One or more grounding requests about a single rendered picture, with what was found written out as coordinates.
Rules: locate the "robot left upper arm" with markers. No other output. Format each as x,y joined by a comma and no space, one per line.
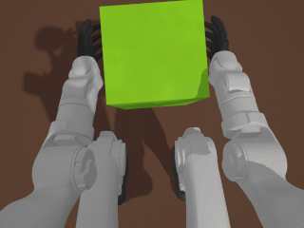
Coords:
60,175

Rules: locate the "left robot thigh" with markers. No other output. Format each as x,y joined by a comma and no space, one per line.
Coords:
98,206

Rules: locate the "robot left hand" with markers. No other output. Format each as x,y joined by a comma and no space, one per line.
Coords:
85,42

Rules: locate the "robot right forearm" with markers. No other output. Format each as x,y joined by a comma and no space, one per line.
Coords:
241,118

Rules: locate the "right robot thigh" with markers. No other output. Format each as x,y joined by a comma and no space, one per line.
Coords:
204,196

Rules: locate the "carton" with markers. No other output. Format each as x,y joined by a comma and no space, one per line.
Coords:
154,54

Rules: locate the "robot left forearm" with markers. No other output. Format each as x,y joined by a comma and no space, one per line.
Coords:
77,107

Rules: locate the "robot thigh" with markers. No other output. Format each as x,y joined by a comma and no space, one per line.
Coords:
204,196
98,206

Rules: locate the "robot right upper arm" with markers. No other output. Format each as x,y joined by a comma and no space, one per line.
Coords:
258,166

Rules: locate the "robot right hand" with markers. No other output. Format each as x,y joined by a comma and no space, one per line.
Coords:
218,37

